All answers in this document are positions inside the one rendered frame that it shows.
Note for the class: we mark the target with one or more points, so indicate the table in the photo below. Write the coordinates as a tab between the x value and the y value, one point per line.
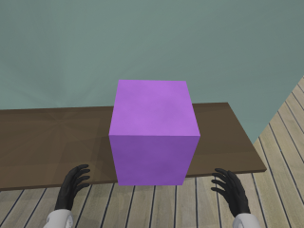
39	146

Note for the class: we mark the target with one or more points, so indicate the right robot forearm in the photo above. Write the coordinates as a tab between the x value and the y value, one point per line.
246	220

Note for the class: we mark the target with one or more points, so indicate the carton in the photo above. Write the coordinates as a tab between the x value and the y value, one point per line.
153	132

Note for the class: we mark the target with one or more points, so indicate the robot left hand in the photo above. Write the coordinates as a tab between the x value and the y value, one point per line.
69	188

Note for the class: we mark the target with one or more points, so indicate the left robot forearm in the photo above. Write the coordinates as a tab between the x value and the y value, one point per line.
61	218

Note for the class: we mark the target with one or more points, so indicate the robot right hand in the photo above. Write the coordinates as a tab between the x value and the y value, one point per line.
233	192

